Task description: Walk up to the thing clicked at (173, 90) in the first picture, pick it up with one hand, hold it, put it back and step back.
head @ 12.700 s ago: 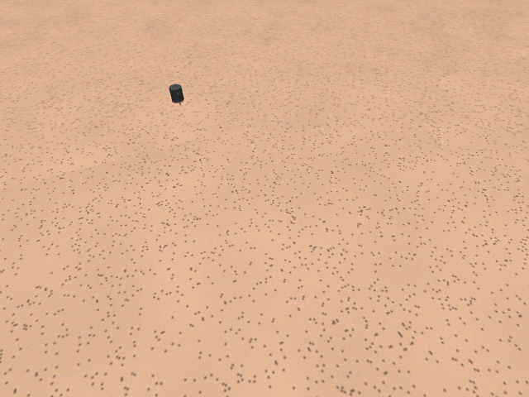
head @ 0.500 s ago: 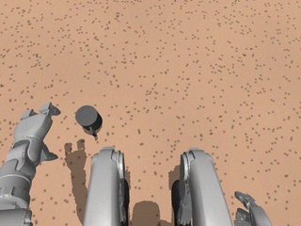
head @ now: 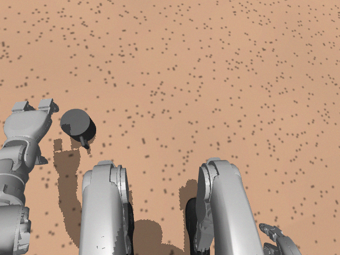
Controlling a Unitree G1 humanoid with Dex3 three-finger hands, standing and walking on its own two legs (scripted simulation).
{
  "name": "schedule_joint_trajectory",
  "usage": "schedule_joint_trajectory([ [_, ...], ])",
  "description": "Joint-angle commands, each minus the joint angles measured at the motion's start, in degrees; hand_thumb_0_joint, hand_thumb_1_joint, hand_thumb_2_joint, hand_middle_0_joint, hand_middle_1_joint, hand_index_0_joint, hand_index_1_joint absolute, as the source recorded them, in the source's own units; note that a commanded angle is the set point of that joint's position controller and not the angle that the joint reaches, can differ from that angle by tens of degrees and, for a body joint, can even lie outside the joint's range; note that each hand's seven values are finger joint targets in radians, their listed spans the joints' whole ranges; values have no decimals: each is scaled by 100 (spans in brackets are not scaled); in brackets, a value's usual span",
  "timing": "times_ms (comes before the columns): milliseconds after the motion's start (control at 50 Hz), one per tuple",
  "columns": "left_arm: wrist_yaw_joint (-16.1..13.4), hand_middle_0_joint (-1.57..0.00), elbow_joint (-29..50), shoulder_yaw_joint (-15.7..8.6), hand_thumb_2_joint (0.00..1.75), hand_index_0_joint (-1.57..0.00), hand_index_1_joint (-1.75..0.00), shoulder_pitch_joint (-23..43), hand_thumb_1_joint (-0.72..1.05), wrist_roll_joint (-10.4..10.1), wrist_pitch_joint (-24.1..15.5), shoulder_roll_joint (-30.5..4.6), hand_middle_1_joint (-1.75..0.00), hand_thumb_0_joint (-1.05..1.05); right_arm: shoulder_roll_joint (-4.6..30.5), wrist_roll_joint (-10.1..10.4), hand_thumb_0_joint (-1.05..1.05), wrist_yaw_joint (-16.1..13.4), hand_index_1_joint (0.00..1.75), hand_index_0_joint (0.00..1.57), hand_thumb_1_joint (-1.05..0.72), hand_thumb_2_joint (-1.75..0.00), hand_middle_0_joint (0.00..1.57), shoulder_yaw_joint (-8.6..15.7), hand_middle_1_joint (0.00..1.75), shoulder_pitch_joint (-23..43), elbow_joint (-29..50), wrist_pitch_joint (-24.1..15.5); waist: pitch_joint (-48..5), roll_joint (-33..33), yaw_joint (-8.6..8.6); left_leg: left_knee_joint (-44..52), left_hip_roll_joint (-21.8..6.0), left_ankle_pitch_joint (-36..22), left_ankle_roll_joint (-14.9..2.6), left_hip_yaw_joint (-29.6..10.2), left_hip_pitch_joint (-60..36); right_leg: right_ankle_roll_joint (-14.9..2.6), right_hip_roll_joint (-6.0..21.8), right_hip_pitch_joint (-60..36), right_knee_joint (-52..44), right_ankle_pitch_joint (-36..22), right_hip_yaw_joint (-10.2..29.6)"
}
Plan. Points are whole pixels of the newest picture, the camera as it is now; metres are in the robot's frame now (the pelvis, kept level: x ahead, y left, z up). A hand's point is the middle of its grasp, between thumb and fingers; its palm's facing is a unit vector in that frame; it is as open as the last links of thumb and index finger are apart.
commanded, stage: rise first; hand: left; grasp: from above
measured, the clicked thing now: (80, 130) +0.45 +0.29 -0.32
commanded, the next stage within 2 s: approach in 0.80 s
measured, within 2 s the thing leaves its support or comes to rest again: neither
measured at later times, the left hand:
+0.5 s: hand (49, 133) +0.41 +0.33 -0.19, palm faces -0.45 -0.07 -0.89, open 14.1 cm
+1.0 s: hand (55, 132) +0.41 +0.32 -0.21, palm faces -0.46 -0.07 -0.89, open 14.1 cm
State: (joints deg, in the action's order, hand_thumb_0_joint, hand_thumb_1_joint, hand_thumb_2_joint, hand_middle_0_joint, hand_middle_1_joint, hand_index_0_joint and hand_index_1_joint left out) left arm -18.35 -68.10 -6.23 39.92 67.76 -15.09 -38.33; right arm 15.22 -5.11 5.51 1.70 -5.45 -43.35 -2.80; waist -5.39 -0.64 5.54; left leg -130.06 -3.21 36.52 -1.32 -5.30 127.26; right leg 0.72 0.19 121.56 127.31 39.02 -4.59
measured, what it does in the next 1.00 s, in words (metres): stands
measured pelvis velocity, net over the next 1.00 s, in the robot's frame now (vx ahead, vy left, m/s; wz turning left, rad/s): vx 0.01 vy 0.00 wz -0.03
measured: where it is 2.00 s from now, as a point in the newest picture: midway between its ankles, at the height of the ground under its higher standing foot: (161, 243)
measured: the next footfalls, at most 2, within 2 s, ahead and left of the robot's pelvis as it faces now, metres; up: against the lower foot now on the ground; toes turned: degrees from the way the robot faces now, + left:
none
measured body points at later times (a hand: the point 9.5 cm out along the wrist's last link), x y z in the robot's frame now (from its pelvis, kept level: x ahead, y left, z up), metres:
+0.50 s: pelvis +0.01 +0.00 -0.03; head +0.23 +0.06 +0.36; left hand +0.43 +0.33 -0.14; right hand +0.09 -0.28 -0.15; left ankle +0.09 +0.12 -0.33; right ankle +0.10 -0.12 -0.33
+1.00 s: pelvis +0.01 +0.00 -0.03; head +0.25 +0.06 +0.34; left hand +0.43 +0.32 -0.16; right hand +0.10 -0.28 -0.16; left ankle +0.09 +0.12 -0.33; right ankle +0.10 -0.12 -0.33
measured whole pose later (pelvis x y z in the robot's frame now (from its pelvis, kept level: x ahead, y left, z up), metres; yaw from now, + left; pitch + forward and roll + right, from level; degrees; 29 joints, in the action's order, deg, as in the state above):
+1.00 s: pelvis +0.01 +0.00 -0.03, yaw -2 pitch +33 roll -7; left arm -24.3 -76.7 -7.8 45.2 71.8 -16.0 -41.1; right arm 15.2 -8.4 7.5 -0.3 -5.1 -44.7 -3.4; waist -2.7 -1.6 8.1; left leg -137.0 -3.6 38.7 -0.6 -6.9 132.4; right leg 0.3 -0.7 126.9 133.8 40.5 -5.5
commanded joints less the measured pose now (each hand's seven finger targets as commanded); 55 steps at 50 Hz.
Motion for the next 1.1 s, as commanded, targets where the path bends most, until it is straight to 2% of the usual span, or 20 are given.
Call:
schedule_joint_trajectory([
  [0, -333, -6, 659, -331, 101, -6, -101, 1656, -55, 75, -40, -1661, -102, 0, 1285, -47, 0, -25, 30, 20, -90, -90, 20, 397, 30, -964, 143, -45, -3635, 1276, 6, 1391, 199, -348, 6, 188, -3143, -307, -213, -1082, -1329, -627, -287],
  [40, -380, -6, 562, -313, 102, -6, -101, 1710, -56, 158, -68, -1629, -101, 0, 1266, -69, 0, 1, 30, 20, -91, -90, 20, 368, 30, -978, 141, -41, -3628, 1196, 68, 1280, 221, -421, -18, 216, -2988, -292, -227, -1121, -1289, -697, -283],
  [80, -434, -6, 393, -336, 101, -6, -102, 1653, -56, 181, -66, -1659, -102, 0, 1262, -100, 0, 9, 30, 20, -91, -90, 20, 348, 30, -979, 117, -46, -3578, 971, 47, 1183, 213, -511, -47, 251, -2860, -285, -245, -1166, -1312, -781, -276],
  [120, -483, -6, 422, -409, 101, -7, -102, 1773, -56, 239, -99, -1783, -102, 0, 1270, -127, 0, 23, 30, 20, -91, -90, 20, 342, 30, -1017, 90, -44, -3676, 1075, 52, 1101, 213, -654, -47, 288, -2890, -277, -248, -1245, -1249, -921, -257],
  [200, -545, -6, 270, -376, 101, -6, -103, 1823, -56, 304, -155, -1717, -103, 0, 1259, -187, 0, 52, 30, 20, -91, -90, 20, 322, 30, -1012, 69, -46, -3648, 1151, 94, 1029, 209, -565, -39, 269, -2786, -288, -265, -1137, -1130, -856, -296],
  [240, -581, -6, 153, -437, 100, -7, -102, 1785, -55, 283, -139, -1796, -103, 0, 1251, -187, 0, 53, 30, 20, -91, -90, 20, 316, 30, -1015, 58, -48, -3640, 1162, 49, 1026, 201, -527, -31, 256, -2826, -299, -265, -1069, -1104, -793, -304],
  [300, -625, -6, 118, -440, 100, -6, -103, 1913, -55, 272, -137, -1830, -104, 0, 1265, -226, 0, 60, 30, 20, -91, -90, 20, 290, 30, -1022, 51, -61, -3578, 1050, 132, 897, 206, -495, -65, 309, -2592, -271, -272, -1154, -1135, -793, -283],
  [400, -691, -6, 19, -489, 101, -7, -102, 1914, -56, 297, -110, -1933, -103, 0, 1278, -252, 0, 69, 30, 20, -91, -90, 20, 274, 30, -1047, 4, -86, -3556, 1176, 113, 851, 198, -473, -59, 311, -2517, -285, -276, -1115, -1040, -783, -290],
  [480, -684, -6, 42, -396, 102, -6, -102, 1899, -57, 286, -77, -1810, -102, 0, 1302, -256, 0, 70, 30, 20, -91, -90, 20, 282, 30, -1059, -17, -97, -3568, 1267, 139, 885, 172, -493, -29, 237, -2715, -304, -279, -973, -966, -826, -333],
  [520, -704, -7, 28, -482, 101, -7, -102, 1867, -56, 275, -56, -1888, -101, 0, 1304, -244, 0, 74, 30, 20, -91, -90, 20, 290, 30, -1099, -21, -89, -3593, 1255, 119, 843, 174, -560, -33, 255, -2716, -299, -271, -1024, -968, -891, -318],
  [600, -706, -6, 131, -487, 100, -7, -102, 1891, -55, 247, -63, -1891, -102, 0, 1302, -256, 0, 84, 30, 20, -91, -90, 20, 287, 30, -1083, -21, -85, -3664, 1271, 133, 771, 162, -693, -36, 260, -2698, -289, -284, -1049, -908, -1027, -323],
  [620, -699, -6, 58, -425, 100, -7, -102, 1942, -55, 267, -66, -1832, -103, 0, 1297, -269, 0, 89, 30, 20, -91, -90, 20, 261, 30, -1088, -28, -77, -3619, 1285, 194, 745, 179, -669, -44, 280, -2585, -286, -288, -1070, -922, -1022, -316],
  [800, -759, -6, 12, -506, 100, -7, -103, 1859, -56, 276, -104, -1854, -104, 0, 1323, -270, 0, 126, 30, 20, -91, -90, 20, 262, 30, -1107, -46, -72, -3603, 1283, 174, 687, 185, -794, -30, 269, -2634, -282, -285, -1086, -836, -1131, -334],
  [860, -779, -6, 38, -487, 100, -6, -103, 1953, -56, 282, -115, -1844, -104, 0, 1307, -301, 0, 139, 30, 20, -91, -90, 20, 239, 30, -1148, -42, -69, -3675, 1140, 256, 590, 180, -877, -58, 284, -2505, -255, -307, -1261, -881, -1250, -325],
  [880, -788, -7, -50, -496, 108, -4, -102, 1853, -61, 301, -108, -1863, -99, 0, 1311, -301, 0, 147, 30, 20, -91, -91, 20, 246, 30, -1165, -46, -72, -3680, 1129, 239, 550, 175, -960, -58, 289, -2545, -252, -304, -1259, -837, -1325, -320],
  [920, -791, -6, -53, -405, 99, -6, -104, 1919, -55, 288, -123, -1757, -105, 0, 1298, -313, 0, 148, 30, 20, -91, -90, 20, 237, 30, -1146, -62, -79, -3664, 1125, 259, 545, 173, -919, -60, 289, -2492, -245, -316, -1280, -857, -1300, -319],
  [960, -826, -6, -158, -310, 98, -7, -104, 2156, -54, 301, -121, -1664, -105, 0, 1321, -334, 0, 152, 30, 20, -91, -90, 20, 213, 30, -1140, -76, -84, -3493, 1186, 381, 550, 172, -708, -52, 256, -2395, -262, -313, -1043, -823, -1098, -354],
  [1000, -853, -6, -316, -94, 98, -7, -103, 2375, -55, 347, -115, -1422, -105, 0, 1339, -350, 0, 150, 30, 20, -90, -90, 20, 198, 30, -1134, -109, -123, -3344, 1304, 544, 594, 161, -566, -23, 170, -2494, -278, -305, -732, -741, -937, -431],
  [1060, -961, -6, -445, 228, 99, -7, -104, 2990, -55, 404, -109, -1198, -105, 0, 1349, -372, 0, 144, 30, 20, -91, -90, 20, 127, 30, -1226, -159, -174, -3261, 1280, 809, 502, 145, -461, -23, 142, -2397, -274, -331, -621, -792, -901, -461],
  [1080, -1022, -6, -420, 250, 98, -7, -105, 3211, -54, 381, -86, -1191, -106, 0, 1366, -386, 0, 138, 30, 20, -91, -90, 20, 98, 30, -1255, -175, -204, -3263, 1310, 841, 500, 144, -476, -15, 139, -2422, -270, -322, -589, -775, -907, -469],
])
